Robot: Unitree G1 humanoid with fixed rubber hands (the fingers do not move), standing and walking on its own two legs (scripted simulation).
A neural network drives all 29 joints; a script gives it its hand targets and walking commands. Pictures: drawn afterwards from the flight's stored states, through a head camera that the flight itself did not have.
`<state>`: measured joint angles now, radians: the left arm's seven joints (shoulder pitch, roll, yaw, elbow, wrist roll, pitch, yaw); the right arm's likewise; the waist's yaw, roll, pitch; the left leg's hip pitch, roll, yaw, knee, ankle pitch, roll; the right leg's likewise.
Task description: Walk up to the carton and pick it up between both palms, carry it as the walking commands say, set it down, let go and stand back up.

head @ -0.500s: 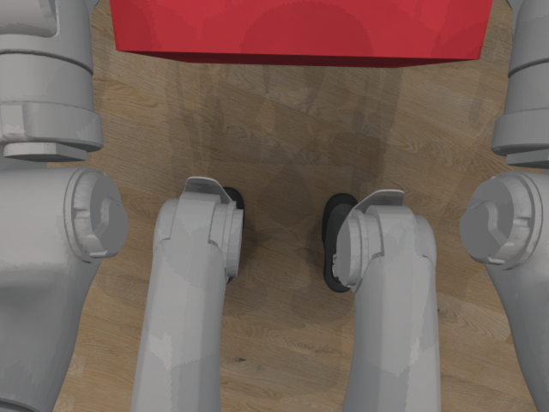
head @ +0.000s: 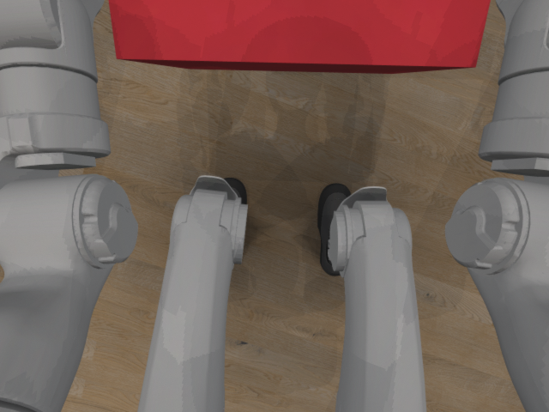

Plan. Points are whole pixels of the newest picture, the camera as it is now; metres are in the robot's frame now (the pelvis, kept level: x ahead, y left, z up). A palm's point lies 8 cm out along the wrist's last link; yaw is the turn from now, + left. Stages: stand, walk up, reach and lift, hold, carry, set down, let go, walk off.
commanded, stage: reach and lift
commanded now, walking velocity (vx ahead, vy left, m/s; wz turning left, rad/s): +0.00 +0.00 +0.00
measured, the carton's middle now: out of the picture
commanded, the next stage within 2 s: none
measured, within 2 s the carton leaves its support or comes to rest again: neither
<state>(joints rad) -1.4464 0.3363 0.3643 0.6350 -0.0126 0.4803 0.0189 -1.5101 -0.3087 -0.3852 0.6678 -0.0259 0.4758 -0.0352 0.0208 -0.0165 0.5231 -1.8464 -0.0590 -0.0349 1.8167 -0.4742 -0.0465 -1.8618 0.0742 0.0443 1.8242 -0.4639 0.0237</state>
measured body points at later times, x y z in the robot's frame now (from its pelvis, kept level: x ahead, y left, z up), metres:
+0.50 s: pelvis -0.01 +0.00 +0.05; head +0.34 +0.00 +0.31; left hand +0.56 +0.21 -0.05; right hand +0.58 -0.18 -0.05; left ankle +0.14 +0.13 -0.45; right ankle +0.14 -0.12 -0.45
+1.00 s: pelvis -0.01 -0.01 +0.10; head +0.32 +0.00 +0.39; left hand +0.53 +0.20 +0.01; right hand +0.55 -0.18 +0.02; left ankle +0.14 +0.13 -0.45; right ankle +0.14 -0.12 -0.45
